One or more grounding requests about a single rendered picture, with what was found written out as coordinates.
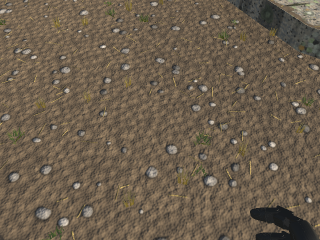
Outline right robot hand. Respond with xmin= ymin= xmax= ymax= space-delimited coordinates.
xmin=250 ymin=205 xmax=320 ymax=240

